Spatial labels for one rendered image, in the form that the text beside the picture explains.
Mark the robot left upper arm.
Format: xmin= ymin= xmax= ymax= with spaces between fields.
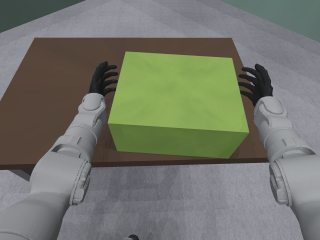
xmin=0 ymin=151 xmax=92 ymax=240

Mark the left robot forearm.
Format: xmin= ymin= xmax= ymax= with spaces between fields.
xmin=29 ymin=93 xmax=107 ymax=193

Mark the table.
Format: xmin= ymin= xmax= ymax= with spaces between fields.
xmin=0 ymin=37 xmax=269 ymax=206

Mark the right robot hand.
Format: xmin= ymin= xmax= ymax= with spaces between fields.
xmin=238 ymin=63 xmax=273 ymax=107

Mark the robot right upper arm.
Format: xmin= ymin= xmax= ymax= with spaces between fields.
xmin=269 ymin=154 xmax=320 ymax=240

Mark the left robot hand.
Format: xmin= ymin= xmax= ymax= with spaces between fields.
xmin=88 ymin=61 xmax=118 ymax=97

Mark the carton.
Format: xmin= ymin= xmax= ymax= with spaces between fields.
xmin=107 ymin=51 xmax=250 ymax=159

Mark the right robot forearm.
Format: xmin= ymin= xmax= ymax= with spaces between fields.
xmin=253 ymin=96 xmax=320 ymax=164

